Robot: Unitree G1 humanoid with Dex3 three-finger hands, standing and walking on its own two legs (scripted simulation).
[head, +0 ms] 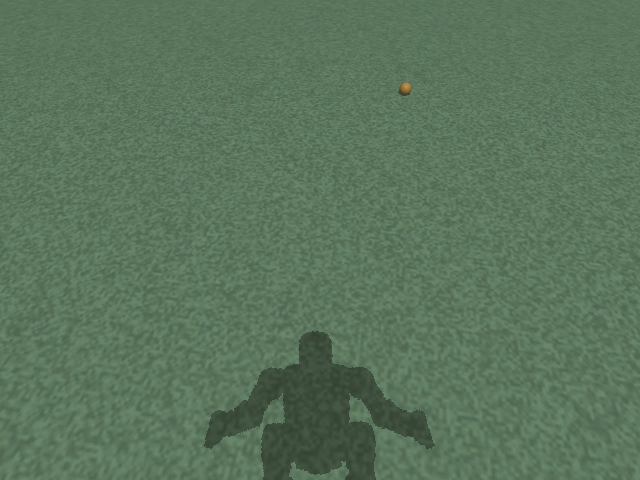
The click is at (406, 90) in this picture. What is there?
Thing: free ball
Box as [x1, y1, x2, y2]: [399, 82, 411, 94]
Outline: 404,82 400,85 399,89 401,93 406,94 410,91 411,87 409,83
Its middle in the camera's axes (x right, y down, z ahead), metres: +0.51 -0.91 +2.35
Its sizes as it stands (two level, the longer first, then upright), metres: 0.070 0.070 0.070
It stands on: the floor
